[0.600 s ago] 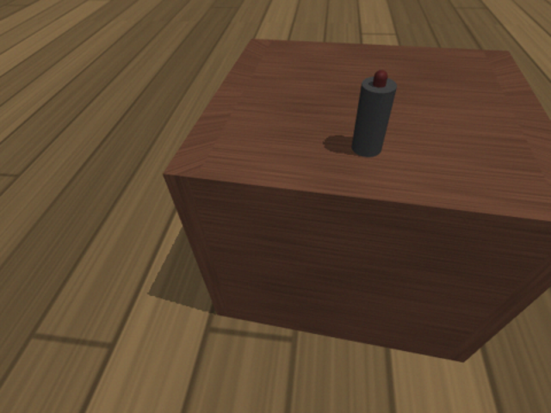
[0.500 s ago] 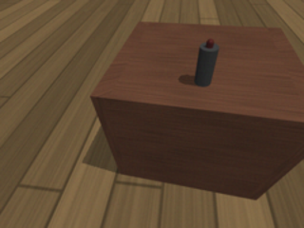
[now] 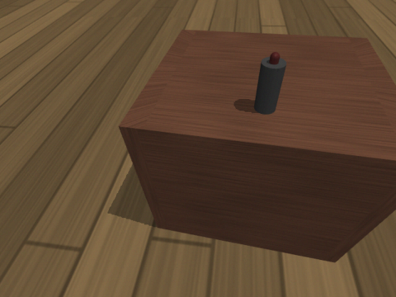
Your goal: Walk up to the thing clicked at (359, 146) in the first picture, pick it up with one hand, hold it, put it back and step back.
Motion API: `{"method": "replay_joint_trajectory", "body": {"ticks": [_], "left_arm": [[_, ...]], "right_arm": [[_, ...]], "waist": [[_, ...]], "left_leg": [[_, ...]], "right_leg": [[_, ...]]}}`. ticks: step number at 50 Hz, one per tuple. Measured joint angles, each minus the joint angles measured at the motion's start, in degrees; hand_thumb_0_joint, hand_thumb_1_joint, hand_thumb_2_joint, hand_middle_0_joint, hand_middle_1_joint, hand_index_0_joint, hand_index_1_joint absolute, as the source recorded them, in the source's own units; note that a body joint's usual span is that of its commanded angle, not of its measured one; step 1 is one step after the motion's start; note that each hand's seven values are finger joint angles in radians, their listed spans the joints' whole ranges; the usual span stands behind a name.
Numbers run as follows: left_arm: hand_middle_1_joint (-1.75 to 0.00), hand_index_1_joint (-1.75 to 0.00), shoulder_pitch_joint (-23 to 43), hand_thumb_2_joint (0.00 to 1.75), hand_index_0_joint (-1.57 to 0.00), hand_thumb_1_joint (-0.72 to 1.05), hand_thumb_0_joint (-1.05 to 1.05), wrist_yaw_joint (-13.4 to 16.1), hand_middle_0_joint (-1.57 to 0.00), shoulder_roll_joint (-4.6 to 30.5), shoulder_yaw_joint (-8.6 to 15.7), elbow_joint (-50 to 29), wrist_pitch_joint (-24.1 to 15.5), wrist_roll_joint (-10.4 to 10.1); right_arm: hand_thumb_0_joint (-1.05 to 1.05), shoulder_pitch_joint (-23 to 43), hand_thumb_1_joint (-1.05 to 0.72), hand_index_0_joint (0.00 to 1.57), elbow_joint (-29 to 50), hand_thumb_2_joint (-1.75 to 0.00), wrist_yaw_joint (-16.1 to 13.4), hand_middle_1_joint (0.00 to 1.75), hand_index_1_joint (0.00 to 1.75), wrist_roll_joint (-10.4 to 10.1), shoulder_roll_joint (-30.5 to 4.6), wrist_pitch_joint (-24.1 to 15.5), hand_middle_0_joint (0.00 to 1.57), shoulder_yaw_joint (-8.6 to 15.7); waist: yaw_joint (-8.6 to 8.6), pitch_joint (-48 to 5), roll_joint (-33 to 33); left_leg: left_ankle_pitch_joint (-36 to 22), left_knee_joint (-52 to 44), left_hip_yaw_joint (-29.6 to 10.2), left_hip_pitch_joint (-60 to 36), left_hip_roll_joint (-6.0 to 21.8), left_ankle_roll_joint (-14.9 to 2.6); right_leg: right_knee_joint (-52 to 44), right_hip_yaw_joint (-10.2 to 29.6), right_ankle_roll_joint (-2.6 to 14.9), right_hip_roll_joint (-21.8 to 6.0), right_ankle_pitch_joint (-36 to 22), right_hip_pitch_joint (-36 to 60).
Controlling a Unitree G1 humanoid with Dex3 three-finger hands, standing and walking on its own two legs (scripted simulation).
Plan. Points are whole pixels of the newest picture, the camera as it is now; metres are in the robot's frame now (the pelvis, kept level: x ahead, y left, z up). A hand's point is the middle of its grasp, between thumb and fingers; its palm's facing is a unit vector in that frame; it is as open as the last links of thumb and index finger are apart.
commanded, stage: stand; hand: right
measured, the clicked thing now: (269, 82) +0.70 -0.19 +0.06
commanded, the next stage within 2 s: walk up in 0.52 s
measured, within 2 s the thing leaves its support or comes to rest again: neither
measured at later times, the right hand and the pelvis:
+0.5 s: hand out of the picture +0.08 -0.25 -0.16, palm faces -0.04 +0.94 -0.33, open 7.3 cm; pelvis +0.00 +0.00 +0.00, yaw +0 degrees
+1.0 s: hand out of the picture +0.13 -0.17 -0.15, palm faces +0.08 +0.93 -0.35, open 7.3 cm; pelvis +0.10 +0.11 -0.02, yaw -5 degrees
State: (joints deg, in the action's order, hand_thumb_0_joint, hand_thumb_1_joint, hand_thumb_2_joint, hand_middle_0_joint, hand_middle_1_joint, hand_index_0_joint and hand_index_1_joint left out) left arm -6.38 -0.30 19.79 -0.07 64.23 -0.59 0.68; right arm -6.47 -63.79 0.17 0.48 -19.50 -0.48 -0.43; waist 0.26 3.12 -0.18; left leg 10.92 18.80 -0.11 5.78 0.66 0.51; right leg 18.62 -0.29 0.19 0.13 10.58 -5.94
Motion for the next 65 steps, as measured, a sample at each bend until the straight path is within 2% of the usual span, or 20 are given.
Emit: {"method": "replay_joint_trajectory", "body": {"ticks": [26, 27, 28, 30, 33, 37, 41, 42, 43, 45, 47, 48, 53, 57, 59, 60, 62, 65], "left_arm": [[-0.3, -0.29, -0.1, 0.9, -0.2, 0.9, 0.01, 0.1, -0.2, 0.1, -0.1, 0.2, -0.1, 0.0], [-0.3, -0.29, -0.5, 0.9, -0.2, 0.9, 0.01, -0.1, -0.2, 0.0, 0.2, -0.4, -0.4, 0.0], [-0.3, -0.29, -1.4, 0.9, -0.2, 0.9, 0.01, -0.2, -0.2, -0.1, 0.8, -1.3, -1.0, 0.1], [-0.3, -0.3, -3.8, 0.9, -0.2, 0.9, 0.01, -0.1, -0.21, -0.3, 1.9, -3.2, -2.2, 0.6], [-0.3, -0.3, -7.5, 0.9, -0.2, 0.9, 0.01, 0.5, -0.21, 0.1, 2.9, -4.9, -3.1, 0.8], [-0.3, -0.3, -11.2, 0.9, -0.21, 0.9, 0.01, 0.7, -0.21, 2.1, 3.8, -6.5, -3.0, 1.1], [-0.3, -0.3, -13.6, 0.9, -0.2, 0.9, 0.01, 0.5, -0.21, 4.7, 4.5, -8.0, -2.3, 1.4], [-0.3, -0.3, -13.9, 0.9, -0.2, 0.9, 0.01, 0.6, -0.21, 5.4, 4.6, -8.3, -2.0, 1.5], [-0.3, -0.3, -14.0, 0.9, -0.2, 0.9, 0.01, 0.8, -0.21, 6.1, 4.6, -8.4, -1.7, 1.5], [-0.3, -0.3, -13.4, 0.9, -0.2, 0.9, 0.01, 1.5, -0.21, 6.5, 4.3, -8.0, -0.9, 0.9], [-0.3, -0.29, -12.6, 0.9, -0.2, 0.9, 0.01, 1.5, -0.2, 6.9, 3.7, -8.3, -0.9, 0.2], [-0.3, -0.29, -12.3, 0.9, -0.2, 0.9, 0.01, 1.2, -0.2, 7.0, 3.6, -8.7, -1.4, -0.1], [-0.3, -0.29, -11.0, 0.9, -0.2, 0.9, 0.01, -0.5, -0.2, 5.9, 3.1, -11.2, -2.7, -0.2], [-0.3, -0.29, -10.1, 0.9, -0.2, 0.9, 0.01, -1.0, -0.2, 4.5, 2.9, -13.5, -3.4, 0.2], [-0.3, -0.29, -10.2, 0.9, -0.2, 0.9, 0.01, -0.6, -0.2, 4.3, 3.0, -14.8, -4.3, 0.5], [-0.3, -0.3, -9.9, 0.9, -0.2, 0.9, 0.01, -0.1, -0.21, 4.0, 3.1, -15.4, -4.7, 0.6], [-0.3, -0.3, -9.5, 0.9, -0.2, 0.9, 0.01, 0.4, -0.21, 3.6, 2.9, -16.5, -4.7, 0.4], [-0.3, -0.3, -9.3, 0.9, -0.2, 0.9, 0.01, 1.0, -0.21, 2.9, 2.3, -17.9, -4.4, -0.3]], "right_arm": [[0.0, -0.2, -0.91, 0.21, -0.1, -0.9, 0.0, 0.3, 0.3, 0.0, -0.1, 0.1, 0.21, -0.1], [0.0, -0.3, -0.91, 0.21, 0.7, -0.9, 0.6, 0.3, 0.3, 0.5, -0.3, 0.5, 0.21, 0.5], [0.0, -0.6, -0.91, 0.21, 1.8, -0.9, 1.3, 0.3, 0.3, 1.1, -0.7, 0.9, 0.21, 1.2], [0.0, -1.4, -0.91, 0.21, 4.2, -0.9, 2.3, 0.3, 0.3, 2.3, -2.1, 1.9, 0.21, 2.6], [0.0, -2.3, -0.91, 0.21, 7.1, -0.9, 3.6, 0.3, 0.3, 2.9, -4.3, 2.5, 0.21, 4.3], [0.0, -3.7, -0.91, 0.2, 10.2, -0.9, 5.0, 0.3, 0.3, 3.2, -6.2, 2.9, 0.2, 6.2], [0.0, -5.1, -0.91, 0.2, 12.5, -0.9, 5.9, 0.3, 0.3, 3.1, -6.8, 2.7, 0.2, 7.6], [0.0, -5.5, -0.91, 0.2, 13.1, -0.9, 5.9, 0.3, 0.3, 3.1, -6.7, 2.2, 0.2, 7.9], [0.0, -5.7, -0.91, 0.2, 13.7, -0.9, 5.7, 0.3, 0.3, 3.3, -6.4, 1.6, 0.2, 8.1], [0.0, -6.4, -0.91, 0.2, 14.7, -0.9, 5.3, 0.3, 0.3, 2.9, -5.3, 1.0, 0.2, 7.9], [0.0, -7.6, -0.91, 0.2, 15.0, -0.9, 5.0, 0.3, 0.3, 2.2, -3.9, 1.1, 0.2, 7.0], [0.0, -8.3, -0.91, 0.2, 15.1, -0.9, 4.8, 0.3, 0.3, 1.9, -3.2, 1.1, 0.2, 6.5], [0.0, -12.2, -0.9, 0.21, 15.8, -0.9, 4.4, 0.3, 0.3, 1.7, -2.0, 0.3, 0.21, 4.7], [0.0, -14.0, -0.9, 0.21, 16.7, -0.9, 4.3, 0.3, 0.3, 1.6, -3.0, 0.6, 0.21, 4.4], [0.0, -14.6, -0.9, 0.21, 17.1, -0.9, 4.0, 0.3, 0.31, 1.2, -3.3, 1.1, 0.21, 4.2], [0.0, -14.4, -0.9, 0.21, 17.0, -0.9, 3.6, 0.3, 0.3, 0.9, -3.4, 1.4, 0.21, 4.1], [0.0, -13.4, -0.9, 0.21, 16.6, -0.9, 2.9, 0.3, 0.3, 1.0, -3.1, 2.5, 0.21, 3.8], [0.0, -11.6, -0.91, 0.21, 16.8, -0.9, 2.2, 0.3, 0.3, 0.9, -3.3, 2.9, 0.21, 3.5]], "waist": [[-0.04, 0.1, 0.2], [-0.03, 0.1, 0.3], [0.01, 0.2, 0.7], [0.45, 0.1, 1.7], [0.9, 0.5, 3.2], [1.0, 1.7, 3.8], [0.88, 2.2, 2.8], [0.67, 2.3, 1.9], [0.59, 2.8, 0.6], [-0.38, 3.0, -0.3], [-1.09, 2.7, -0.8], [-1.29, 2.6, -1.0], [-2.38, 2.1, -0.4], [-3.37, 2.4, 1.8], [-3.32, 2.5, 2.9], [-3.08, 2.9, 3.9], [-2.2, 3.2, 4.4], [-1.19, 3.4, 4.7]], "left_leg": [[0.1, -0.2, -0.4, 0.1, 0.0, 0.1], [1.8, 1.4, -0.2, 0.8, 0.1, -0.42], [6.1, 5.0, -0.1, 2.2, 0.2, -1.23], [12.1, 16.4, -1.1, 7.0, -0.1, -2.06], [12.1, 28.0, -2.4, 13.6, 1.0, -1.56], [12.2, 27.8, -3.7, 17.7, 4.1, -0.28], [9.6, 19.5, -2.7, 16.4, 5.2, -0.08], [5.9, 18.1, -1.7, 15.5, 4.4, 0.49], [3.7, 19.2, -0.3, 15.3, 3.4, 0.96], [6.0, 21.6, 1.1, 15.0, 2.5, 0.63], [7.0, 20.2, 2.1, 13.0, 2.2, -0.46], [7.0, 18.7, 2.6, 11.6, 1.9, -0.87], [7.0, 12.6, 4.7, 5.5, 0.6, -2.0], [10.0, 13.3, 5.7, 3.0, 0.5, -1.98], [13.6, 17.9, 5.9, 3.4, 1.1, -1.81], [15.4, 22.6, 4.8, 4.6, 1.5, -2.01], [19.5, 33.9, 1.9, 8.7, 0.3, -1.92], [19.7, 43.7, 0.2, 14.8, 0.2, -1.64]], "right_leg": [[-0.4, -0.4, 0.03, 0.0, 0.1, 0.1], [0.1, -0.3, 0.21, 0.1, 0.4, -0.2], [1.0, -0.2, 0.44, 0.2, 1.1, -0.5], [2.3, 0.3, 1.15, 0.6, 2.3, -1.3], [2.2, 1.2, 1.28, 0.6, 2.7, -0.8], [3.7, 2.0, -0.51, -0.5, 4.6, 0.1], [10.1, 3.1, -2.13, -3.0, 10.0, -1.0], [13.8, 3.8, -1.56, -4.1, 12.5, -2.2], [19.8, 5.2, 0.01, -5.1, 14.3, -4.3], [33.8, 7.0, 1.97, -3.2, 18.0, -9.9], [42.8, 5.6, 2.86, -1.4, 16.9, -14.7], [44.2, 4.3, 2.89, -1.1, 15.7, -16.3], [33.7, -0.3, 1.36, -1.3, 13.8, -19.0], [21.7, -1.9, 1.56, -0.7, 9.3, -16.8], [16.2, -2.2, 2.02, 0.2, 1.8, -14.1], [17.3, -2.4, 2.16, 0.9, 1.6, -14.0], [19.4, -2.0, 2.43, 1.3, 4.3, -13.8], [18.5, -1.0, 2.34, 1.0, 5.5, -12.2]]}}
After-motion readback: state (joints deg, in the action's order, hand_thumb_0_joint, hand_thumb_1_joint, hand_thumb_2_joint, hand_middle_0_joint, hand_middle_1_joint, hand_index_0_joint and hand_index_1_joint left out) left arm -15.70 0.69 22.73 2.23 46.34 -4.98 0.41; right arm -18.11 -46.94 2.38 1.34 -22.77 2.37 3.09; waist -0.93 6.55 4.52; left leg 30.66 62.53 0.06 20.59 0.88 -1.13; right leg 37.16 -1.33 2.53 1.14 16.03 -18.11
